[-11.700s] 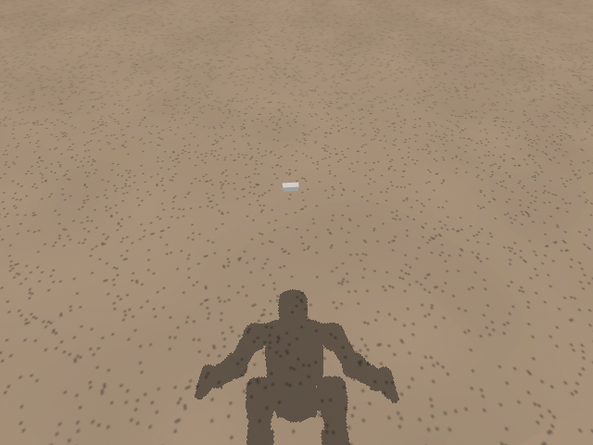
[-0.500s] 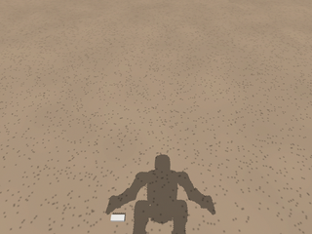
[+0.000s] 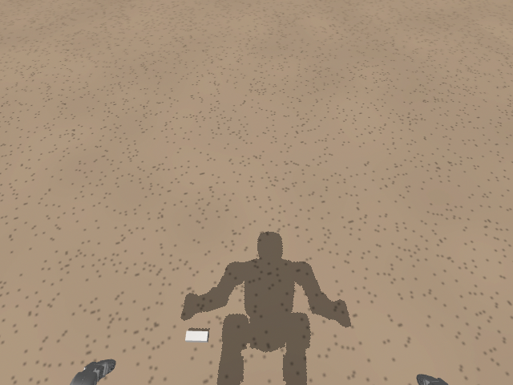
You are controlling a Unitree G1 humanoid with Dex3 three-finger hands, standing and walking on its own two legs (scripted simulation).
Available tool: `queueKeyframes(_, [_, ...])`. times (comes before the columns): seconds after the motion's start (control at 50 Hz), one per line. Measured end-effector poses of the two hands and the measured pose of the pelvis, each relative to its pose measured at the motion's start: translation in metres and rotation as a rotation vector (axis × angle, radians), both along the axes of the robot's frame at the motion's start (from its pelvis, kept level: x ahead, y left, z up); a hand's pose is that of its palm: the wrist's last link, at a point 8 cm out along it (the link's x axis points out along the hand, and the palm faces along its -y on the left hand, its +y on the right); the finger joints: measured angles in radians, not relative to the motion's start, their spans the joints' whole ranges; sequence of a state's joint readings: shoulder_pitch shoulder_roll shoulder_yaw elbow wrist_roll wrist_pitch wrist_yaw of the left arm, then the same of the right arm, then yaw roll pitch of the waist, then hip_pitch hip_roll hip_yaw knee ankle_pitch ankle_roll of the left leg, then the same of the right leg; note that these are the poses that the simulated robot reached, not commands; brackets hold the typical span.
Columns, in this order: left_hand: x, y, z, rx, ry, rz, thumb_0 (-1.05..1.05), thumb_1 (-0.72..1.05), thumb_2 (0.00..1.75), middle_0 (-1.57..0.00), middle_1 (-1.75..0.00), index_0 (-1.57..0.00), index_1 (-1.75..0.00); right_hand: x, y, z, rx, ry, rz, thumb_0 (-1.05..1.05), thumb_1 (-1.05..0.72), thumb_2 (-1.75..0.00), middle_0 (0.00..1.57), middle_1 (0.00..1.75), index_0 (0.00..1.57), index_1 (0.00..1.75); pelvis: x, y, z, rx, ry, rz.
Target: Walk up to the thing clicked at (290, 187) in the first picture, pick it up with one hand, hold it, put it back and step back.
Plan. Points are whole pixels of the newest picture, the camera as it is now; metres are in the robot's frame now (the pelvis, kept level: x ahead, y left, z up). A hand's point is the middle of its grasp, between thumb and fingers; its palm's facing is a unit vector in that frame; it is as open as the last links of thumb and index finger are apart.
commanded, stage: rise first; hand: left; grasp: from above
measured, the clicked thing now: (197, 336) +0.36 +0.23 -0.76
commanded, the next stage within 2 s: none
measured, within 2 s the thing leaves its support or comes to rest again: neither
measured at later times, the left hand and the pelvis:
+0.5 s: hand out of the picture +0.12 +0.27 -0.25, palm faces -0.22 -0.84 -0.49, open 12.4 cm; pelvis -0.02 +0.02 -0.10, yaw -1 degrees
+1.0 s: hand (149, 374) +0.20 +0.29 -0.45, palm faces -0.47 -0.41 -0.78, open 12.3 cm; pelvis -0.07 +0.01 -0.30, yaw -1 degrees
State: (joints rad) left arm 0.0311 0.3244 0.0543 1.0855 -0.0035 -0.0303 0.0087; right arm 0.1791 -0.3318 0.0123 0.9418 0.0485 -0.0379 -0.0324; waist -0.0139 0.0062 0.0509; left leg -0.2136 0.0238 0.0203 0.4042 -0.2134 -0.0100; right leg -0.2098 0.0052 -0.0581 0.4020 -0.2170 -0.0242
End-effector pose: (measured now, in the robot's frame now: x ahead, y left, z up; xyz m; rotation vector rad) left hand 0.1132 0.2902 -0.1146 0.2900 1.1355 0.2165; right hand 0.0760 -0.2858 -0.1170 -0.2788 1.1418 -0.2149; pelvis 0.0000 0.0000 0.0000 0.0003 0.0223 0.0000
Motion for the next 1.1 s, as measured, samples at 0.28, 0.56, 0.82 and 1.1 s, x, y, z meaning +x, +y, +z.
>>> queueKeyframes(0.28, [0.029,0.009,-0.040,0.079,0.010,-0.173,0.01,0.01,0.78,-0.36,-0.73,-0.35,-0.73,0.011,0.036,-0.028,0.059,-0.112,-0.001,0.01,-0.93,-0.91,0.20,0.30,0.20,0.30,-0.010,0.010,-0.041,-0.007,0.174,-0.010])
queueKeyframes(0.56, [0.009,0.017,-0.106,0.199,-0.020,-0.311,0.00,-0.28,0.76,-0.39,-0.77,-0.38,-0.78,0.066,0.052,-0.085,0.027,-0.265,0.102,0.01,-0.92,-0.90,0.20,0.30,0.20,0.30,-0.020,0.020,-0.115,-0.021,0.343,-0.007])
queueKeyframes(0.82, [0.059,0.017,-0.207,0.375,-0.085,-0.623,0.00,-0.25,0.73,-0.41,-0.74,-0.40,-0.75,0.082,0.049,-0.189,0.038,-0.300,0.182,0.01,-0.93,-0.91,0.20,0.30,0.20,0.30,-0.044,0.018,-0.214,-0.027,0.517,-0.002])
queueKeyframes(1.1, [0.118,0.017,-0.316,0.611,-0.209,-0.868,0.00,-0.23,0.74,-0.42,-0.68,-0.42,-0.69,-0.005,0.031,-0.342,0.049,-0.063,0.139,0.01,-0.95,-0.91,0.20,0.30,0.20,0.30,-0.090,0.012,-0.333,-0.036,0.578,-0.020])
